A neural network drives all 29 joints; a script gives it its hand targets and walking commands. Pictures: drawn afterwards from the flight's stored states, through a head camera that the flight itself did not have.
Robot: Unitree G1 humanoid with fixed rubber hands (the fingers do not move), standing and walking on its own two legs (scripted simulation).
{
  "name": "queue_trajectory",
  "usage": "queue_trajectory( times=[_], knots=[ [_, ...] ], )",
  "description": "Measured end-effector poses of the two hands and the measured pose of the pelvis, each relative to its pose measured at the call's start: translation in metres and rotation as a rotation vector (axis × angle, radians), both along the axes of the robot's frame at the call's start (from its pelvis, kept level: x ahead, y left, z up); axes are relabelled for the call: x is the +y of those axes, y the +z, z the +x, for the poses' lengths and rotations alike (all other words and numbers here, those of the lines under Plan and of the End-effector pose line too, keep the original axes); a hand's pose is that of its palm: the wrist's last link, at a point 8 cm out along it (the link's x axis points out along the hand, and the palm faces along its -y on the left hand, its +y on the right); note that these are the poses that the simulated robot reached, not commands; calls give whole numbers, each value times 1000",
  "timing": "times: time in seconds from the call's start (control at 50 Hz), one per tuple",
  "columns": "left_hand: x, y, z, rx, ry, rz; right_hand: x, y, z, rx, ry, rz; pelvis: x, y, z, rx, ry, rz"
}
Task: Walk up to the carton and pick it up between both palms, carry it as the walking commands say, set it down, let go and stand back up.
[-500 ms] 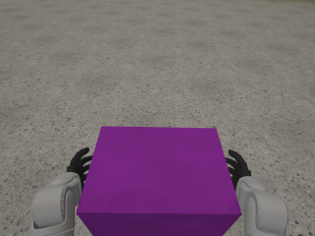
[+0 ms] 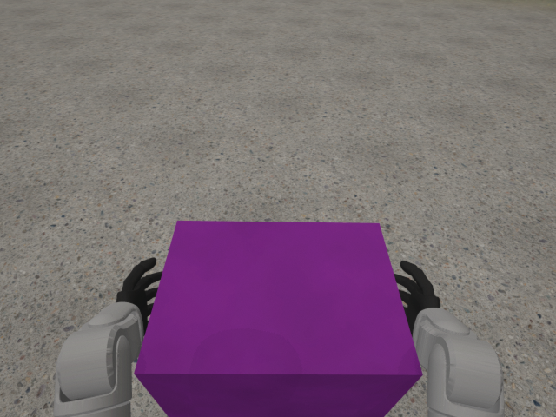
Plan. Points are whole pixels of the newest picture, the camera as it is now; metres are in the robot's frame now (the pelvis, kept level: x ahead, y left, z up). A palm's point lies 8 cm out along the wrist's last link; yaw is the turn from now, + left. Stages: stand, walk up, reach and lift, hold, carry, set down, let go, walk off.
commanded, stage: carry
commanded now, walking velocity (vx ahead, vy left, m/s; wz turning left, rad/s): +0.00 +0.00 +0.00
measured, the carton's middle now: (276, 336) +0.26 +0.01 +0.00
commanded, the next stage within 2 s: none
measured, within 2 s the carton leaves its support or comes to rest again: neither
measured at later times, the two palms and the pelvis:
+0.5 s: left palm (132, 303) +0.27 +0.20 +0.08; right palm (409, 306) +0.27 -0.17 +0.08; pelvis +0.02 +0.01 +0.00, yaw +0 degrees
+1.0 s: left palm (134, 301) +0.27 +0.20 +0.08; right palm (408, 305) +0.27 -0.17 +0.08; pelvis +0.02 +0.01 +0.00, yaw +0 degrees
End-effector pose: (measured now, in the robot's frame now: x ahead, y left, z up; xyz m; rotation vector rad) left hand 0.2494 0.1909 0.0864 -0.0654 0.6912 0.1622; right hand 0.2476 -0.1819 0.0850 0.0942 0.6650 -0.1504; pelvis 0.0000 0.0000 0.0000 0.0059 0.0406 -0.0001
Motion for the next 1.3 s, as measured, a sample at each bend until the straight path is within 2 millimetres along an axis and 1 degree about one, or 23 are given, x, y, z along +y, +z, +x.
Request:
queue_trajectory(
  times=[0.2,0.46,1.3],
  knots=[
    [3,-2,13,-5,-5,1,3,-2,11,-5,-6,2,5,0,11,3,1,-2],
    [8,-4,19,-8,1,5,8,-5,21,-8,2,3,8,-1,19,4,2,-4],
    [7,-7,25,-13,-7,13,7,-9,25,-14,0,2,7,-1,23,2,3,-4]
  ],
)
